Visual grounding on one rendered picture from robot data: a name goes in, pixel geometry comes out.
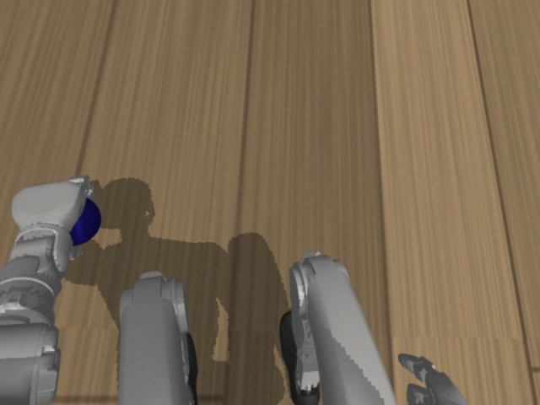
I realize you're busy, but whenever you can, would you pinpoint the right robot hand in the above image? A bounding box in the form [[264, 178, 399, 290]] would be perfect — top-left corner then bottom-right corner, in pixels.
[[398, 354, 467, 405]]

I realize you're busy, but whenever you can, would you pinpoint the right robot foot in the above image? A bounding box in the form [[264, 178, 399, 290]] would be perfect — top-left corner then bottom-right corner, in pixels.
[[279, 311, 320, 405]]

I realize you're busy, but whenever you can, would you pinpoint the ball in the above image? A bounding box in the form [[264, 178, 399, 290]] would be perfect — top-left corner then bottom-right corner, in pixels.
[[69, 197, 101, 246]]

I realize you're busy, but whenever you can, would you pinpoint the left robot hand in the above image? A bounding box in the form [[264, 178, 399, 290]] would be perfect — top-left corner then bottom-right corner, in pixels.
[[11, 175, 96, 261]]

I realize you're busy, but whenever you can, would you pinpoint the left robot arm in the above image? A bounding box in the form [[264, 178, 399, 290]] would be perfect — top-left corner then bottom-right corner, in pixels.
[[0, 224, 72, 405]]

